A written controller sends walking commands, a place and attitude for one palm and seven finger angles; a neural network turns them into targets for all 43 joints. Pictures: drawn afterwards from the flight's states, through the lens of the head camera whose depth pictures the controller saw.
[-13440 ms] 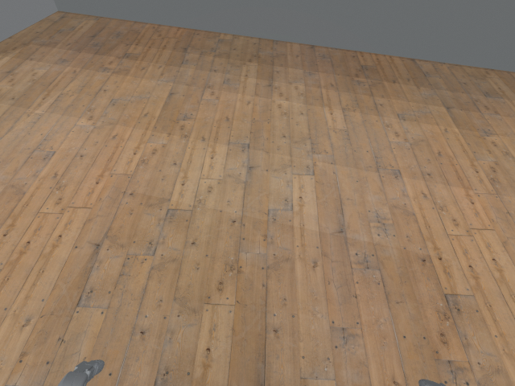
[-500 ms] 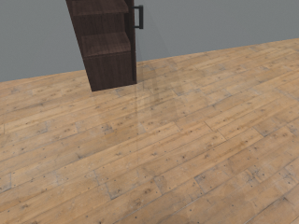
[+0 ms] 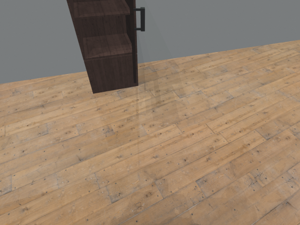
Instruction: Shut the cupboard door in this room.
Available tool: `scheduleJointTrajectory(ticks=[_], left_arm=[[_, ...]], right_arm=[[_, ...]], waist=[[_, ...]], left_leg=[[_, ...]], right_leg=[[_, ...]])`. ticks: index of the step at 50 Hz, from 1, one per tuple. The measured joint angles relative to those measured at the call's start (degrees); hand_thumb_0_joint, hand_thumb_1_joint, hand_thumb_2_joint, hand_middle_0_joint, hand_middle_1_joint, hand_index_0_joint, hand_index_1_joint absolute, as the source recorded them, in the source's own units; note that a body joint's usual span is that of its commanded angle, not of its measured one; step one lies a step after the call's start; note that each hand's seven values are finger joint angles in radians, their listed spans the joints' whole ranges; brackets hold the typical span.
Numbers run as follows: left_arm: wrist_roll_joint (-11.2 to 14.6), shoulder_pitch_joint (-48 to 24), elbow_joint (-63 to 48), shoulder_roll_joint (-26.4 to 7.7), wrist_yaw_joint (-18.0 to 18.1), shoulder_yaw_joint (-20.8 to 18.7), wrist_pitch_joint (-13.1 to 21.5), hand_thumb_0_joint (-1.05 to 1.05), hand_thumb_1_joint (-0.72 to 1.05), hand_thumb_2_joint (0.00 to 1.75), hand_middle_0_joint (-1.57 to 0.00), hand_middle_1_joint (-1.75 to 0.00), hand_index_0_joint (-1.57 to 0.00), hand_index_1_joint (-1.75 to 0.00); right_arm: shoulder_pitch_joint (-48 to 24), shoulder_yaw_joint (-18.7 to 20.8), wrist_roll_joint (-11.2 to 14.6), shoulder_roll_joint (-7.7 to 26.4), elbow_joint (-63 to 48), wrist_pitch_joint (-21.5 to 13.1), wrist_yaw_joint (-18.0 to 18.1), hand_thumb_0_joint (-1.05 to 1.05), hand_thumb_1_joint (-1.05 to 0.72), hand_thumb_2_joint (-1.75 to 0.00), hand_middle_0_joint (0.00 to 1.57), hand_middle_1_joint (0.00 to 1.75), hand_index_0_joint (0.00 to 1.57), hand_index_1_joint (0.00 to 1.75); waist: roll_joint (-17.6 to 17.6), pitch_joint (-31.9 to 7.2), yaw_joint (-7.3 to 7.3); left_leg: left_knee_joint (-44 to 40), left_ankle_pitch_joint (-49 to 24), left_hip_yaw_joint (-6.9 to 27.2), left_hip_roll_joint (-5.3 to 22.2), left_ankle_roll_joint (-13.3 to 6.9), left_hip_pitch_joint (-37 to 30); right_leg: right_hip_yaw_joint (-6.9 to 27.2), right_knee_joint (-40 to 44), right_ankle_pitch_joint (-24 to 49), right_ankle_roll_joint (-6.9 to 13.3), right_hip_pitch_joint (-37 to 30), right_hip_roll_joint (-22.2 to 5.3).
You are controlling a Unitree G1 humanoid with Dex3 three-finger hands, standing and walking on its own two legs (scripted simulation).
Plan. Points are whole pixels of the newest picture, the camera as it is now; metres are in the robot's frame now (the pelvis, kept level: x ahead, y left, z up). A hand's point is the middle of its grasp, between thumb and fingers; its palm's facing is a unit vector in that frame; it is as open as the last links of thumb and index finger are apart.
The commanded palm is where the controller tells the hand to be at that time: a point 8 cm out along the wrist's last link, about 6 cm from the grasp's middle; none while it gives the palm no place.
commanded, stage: look at it before walking up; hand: left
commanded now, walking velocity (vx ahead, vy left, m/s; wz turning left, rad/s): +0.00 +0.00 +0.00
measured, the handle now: (139, 19) +1.13 +0.13 +0.05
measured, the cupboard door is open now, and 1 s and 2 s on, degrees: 77 77 77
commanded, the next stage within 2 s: walk to a spot facing it in 0.04 s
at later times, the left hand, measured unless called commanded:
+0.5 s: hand out of the picture +0.05 +0.16 -0.18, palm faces -0.10 -0.95 -0.28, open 7.4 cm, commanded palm none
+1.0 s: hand out of the picture +0.09 +0.10 -0.15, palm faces -0.24 -0.94 -0.23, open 7.4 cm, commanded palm none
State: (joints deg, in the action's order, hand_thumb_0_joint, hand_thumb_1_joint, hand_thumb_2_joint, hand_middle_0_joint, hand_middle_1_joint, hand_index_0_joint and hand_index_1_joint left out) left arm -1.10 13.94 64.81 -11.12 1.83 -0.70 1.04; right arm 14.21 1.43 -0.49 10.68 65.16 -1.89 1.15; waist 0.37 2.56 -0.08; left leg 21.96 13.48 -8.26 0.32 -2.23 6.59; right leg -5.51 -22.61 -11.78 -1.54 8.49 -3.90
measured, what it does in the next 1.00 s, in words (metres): walks ahead, turning right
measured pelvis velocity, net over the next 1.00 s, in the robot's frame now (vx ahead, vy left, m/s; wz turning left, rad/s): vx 0.08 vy -0.08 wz -0.38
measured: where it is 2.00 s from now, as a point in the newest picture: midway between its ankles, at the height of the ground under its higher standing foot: (179, 193)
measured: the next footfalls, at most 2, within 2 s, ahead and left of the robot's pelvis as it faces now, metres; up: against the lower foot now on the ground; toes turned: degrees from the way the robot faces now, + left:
left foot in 1.22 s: +0.35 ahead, -0.01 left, +0.00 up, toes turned -25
right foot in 1.82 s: +0.42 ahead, -0.30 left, +0.00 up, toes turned -58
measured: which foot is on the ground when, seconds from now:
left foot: down 0.00-0.52, up 0.54-1.00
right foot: down 0.00-1.00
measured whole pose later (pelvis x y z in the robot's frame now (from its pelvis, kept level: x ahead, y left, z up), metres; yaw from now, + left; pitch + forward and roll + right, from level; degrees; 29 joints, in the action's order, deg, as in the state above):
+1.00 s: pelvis +0.08 -0.08 +0.00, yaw -22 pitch +1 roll +1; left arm -1.5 25.8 59.8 -7.7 0.4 -2.2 3.5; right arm 6.0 4.2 -1.7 13.8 54.7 1.1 -0.8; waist -2.1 1.5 -4.1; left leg 58.9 12.6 0.3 5.6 5.1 33.4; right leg 5.5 -18.9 -15.2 4.8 4.1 4.6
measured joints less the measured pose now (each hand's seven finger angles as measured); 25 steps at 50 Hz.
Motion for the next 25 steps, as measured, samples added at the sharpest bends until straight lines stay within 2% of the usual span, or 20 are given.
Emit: scheduleJointTrajectory(ticks=[9,13,16,21,23,25], left_arm=[[0.01,-2.13,-0.38,-2.37,-0.46,-0.20,0.02,0.01,0.91,0.90,-0.20,-0.30,-0.20,-0.30],[0.11,-2.47,-1.26,-2.68,-0.18,-0.59,-1.06,0.01,0.91,0.90,-0.20,-0.30,-0.20,-0.29],[-0.03,-2.26,-2.22,-2.43,-0.56,-1.03,-2.36,0.01,0.91,0.90,-0.20,-0.30,-0.19,-0.29],[-0.49,-1.62,-4.26,-1.41,-1.37,-2.21,-4.58,0.01,0.91,0.90,-0.20,-0.30,-0.19,-0.29],[-0.57,-1.37,-5.13,-0.58,-1.63,-2.52,-4.75,0.01,0.91,0.90,-0.20,-0.30,-0.19,-0.29],[-0.54,-0.73,-6.24,0.15,-1.99,-2.62,-4.24,0.01,0.91,0.90,-0.20,-0.30,-0.19,-0.29]], right_arm=[[-2.14,-0.03,-0.11,2.54,-0.29,0.07,-0.27,0.00,-0.91,-0.89,0.20,0.30,0.20,0.30],[-3.42,0.28,-0.30,2.86,-1.39,0.65,0.32,0.00,-0.91,-0.89,0.20,0.30,0.20,0.30],[-4.20,0.62,-0.44,2.21,-2.96,1.38,0.50,0.00,-0.91,-0.90,0.20,0.30,0.20,0.30],[-4.74,1.29,-0.78,0.87,-5.27,2.04,0.29,0.00,-0.91,-0.89,0.20,0.30,0.20,0.30],[-4.57,1.69,-0.99,0.76,-5.69,2.27,0.05,0.00,-0.91,-0.89,0.20,0.30,0.20,0.30],[-4.24,2.03,-1.06,0.97,-5.81,2.71,-0.25,0.00,-0.91,-0.89,0.20,0.30,0.20,0.30]], waist=[[-0.12,0.23,-0.03],[-0.12,0.47,-0.54],[0.18,1.11,-0.76],[-0.01,2.96,-1.04],[-1.05,3.56,-0.98],[-2.26,3.65,-1.16]], left_leg=[[-1.25,-0.55,0.22,0.07,0.25,-0.84],[0.13,0.15,-0.99,0.57,0.48,0.03],[2.56,1.49,-2.71,0.99,0.57,1.29],[6.92,3.98,-6.23,2.49,1.05,2.62],[8.53,4.86,-7.11,3.73,1.86,2.87],[11.27,6.36,-7.83,5.39,3.01,3.54]], right_leg=[[-0.26,1.21,0.41,0.18,-0.90,0.20],[0.99,-0.74,-0.10,0.31,0.86,0.55],[2.76,-5.06,-1.64,0.57,3.85,0.71],[3.61,-24.27,-13.15,0.61,11.88,0.98],[2.74,-26.28,-14.56,0.64,12.78,0.98],[1.51,-22.47,-12.12,0.66,11.57,0.87]])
